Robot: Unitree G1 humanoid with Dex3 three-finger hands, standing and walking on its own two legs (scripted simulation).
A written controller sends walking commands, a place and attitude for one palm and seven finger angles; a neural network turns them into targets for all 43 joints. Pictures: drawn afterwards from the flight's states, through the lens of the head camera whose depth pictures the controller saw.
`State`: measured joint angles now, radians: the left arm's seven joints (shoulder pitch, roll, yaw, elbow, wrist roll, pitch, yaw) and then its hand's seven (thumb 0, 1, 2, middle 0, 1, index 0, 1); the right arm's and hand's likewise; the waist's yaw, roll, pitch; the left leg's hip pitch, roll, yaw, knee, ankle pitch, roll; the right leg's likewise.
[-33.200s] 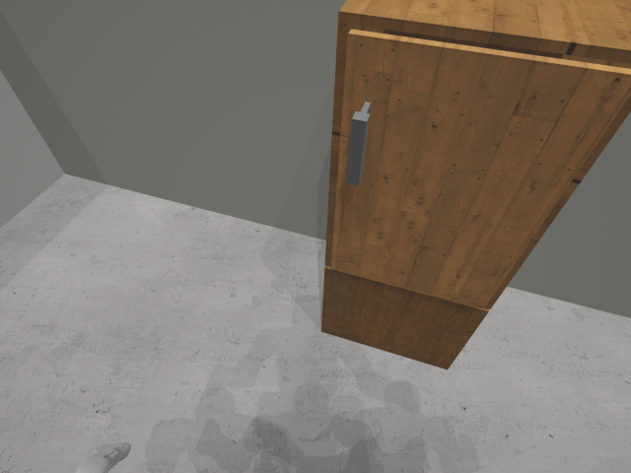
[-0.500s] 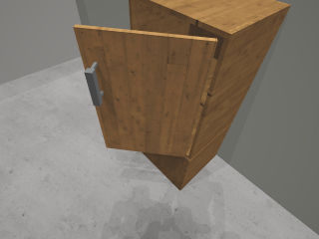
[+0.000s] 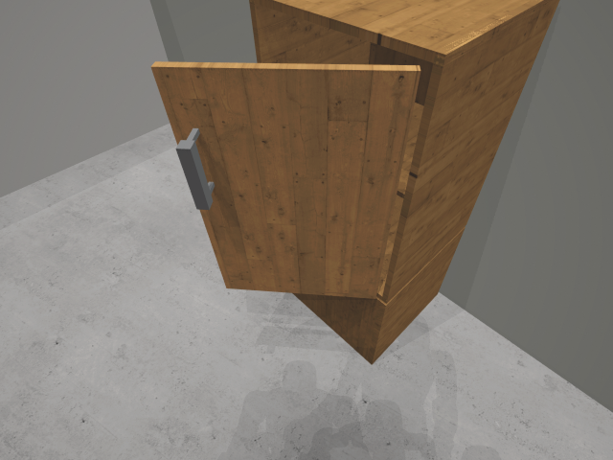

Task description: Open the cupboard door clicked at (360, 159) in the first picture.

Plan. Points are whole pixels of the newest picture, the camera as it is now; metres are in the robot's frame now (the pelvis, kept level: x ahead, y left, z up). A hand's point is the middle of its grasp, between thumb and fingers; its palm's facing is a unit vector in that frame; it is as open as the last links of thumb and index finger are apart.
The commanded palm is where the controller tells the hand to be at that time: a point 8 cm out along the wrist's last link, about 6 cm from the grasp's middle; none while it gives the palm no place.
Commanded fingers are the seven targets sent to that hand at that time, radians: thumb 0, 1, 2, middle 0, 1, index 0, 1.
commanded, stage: look again from close up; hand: left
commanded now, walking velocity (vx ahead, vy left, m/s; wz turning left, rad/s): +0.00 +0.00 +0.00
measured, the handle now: (199, 169) +0.56 +0.22 +0.07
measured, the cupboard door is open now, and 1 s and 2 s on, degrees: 40 40 40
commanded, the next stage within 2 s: raise the hand with hooked fingers in 0.24 s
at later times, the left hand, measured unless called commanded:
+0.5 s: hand (181, 412) +0.19 +0.19 -0.04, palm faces +0.27 -0.95 -0.14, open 7.4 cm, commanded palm +0.12 +0.23 -0.05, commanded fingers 0.00 0.69 0.81 -0.22 -0.44 -0.22 -0.44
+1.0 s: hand (167, 398) +0.20 +0.19 +0.00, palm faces -0.07 -0.99 -0.11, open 10.0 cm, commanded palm +0.16 +0.26 +0.00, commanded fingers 0.00 0.11 0.56 -0.26 -0.81 -0.26 -0.81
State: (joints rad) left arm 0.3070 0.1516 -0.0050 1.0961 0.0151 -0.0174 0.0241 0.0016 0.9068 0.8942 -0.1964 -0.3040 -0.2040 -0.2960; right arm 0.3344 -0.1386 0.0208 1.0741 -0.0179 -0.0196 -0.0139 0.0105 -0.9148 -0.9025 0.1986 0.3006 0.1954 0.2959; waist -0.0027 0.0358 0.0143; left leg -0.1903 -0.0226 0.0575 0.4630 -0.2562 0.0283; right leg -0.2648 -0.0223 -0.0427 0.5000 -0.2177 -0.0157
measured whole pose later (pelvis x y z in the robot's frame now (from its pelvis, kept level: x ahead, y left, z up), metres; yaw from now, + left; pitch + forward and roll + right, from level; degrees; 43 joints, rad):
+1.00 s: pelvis -0.01 -0.02 -0.07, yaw +3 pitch +11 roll -2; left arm 0.32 0.28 0.22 0.02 -0.31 -0.48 -0.46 0.01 0.33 0.65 -0.23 -0.67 -0.24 -0.66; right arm 0.15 -0.21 0.03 0.58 0.04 -0.25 -0.05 0.01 -0.90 -0.90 0.20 0.30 0.20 0.30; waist 0.03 0.02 -0.07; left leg -0.76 0.02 -0.05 1.10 -0.53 -0.01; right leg -0.75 0.00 -0.15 1.02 -0.46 -0.06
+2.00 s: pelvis +0.01 +0.02 -0.02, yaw +2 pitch +4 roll -2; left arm -0.13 0.49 0.45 0.39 -0.34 -0.07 -0.56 -0.01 -0.50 0.30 -0.30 -1.20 -0.30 -1.20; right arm 0.27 -0.27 0.07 0.59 0.06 -0.22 -0.10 0.01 -0.90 -0.90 0.20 0.30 0.20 0.30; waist 0.01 0.03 -0.04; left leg -0.41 -0.01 0.01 0.72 -0.40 0.04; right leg -0.42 -0.02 -0.09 0.65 -0.31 0.00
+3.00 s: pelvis +0.01 -0.01 -0.02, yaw +1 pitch +7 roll -1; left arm -0.39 0.55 0.49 0.75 -0.30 -0.19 -0.59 -0.02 -0.50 0.30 -0.30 -1.20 -0.31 -1.20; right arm 0.32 -0.31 0.05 0.61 0.06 -0.18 -0.10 0.01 -0.90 -0.90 0.20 0.30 0.20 0.30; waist -0.05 0.02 -0.05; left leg -0.47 0.02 0.02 0.72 -0.38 0.01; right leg -0.50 0.01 -0.07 0.68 -0.30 -0.03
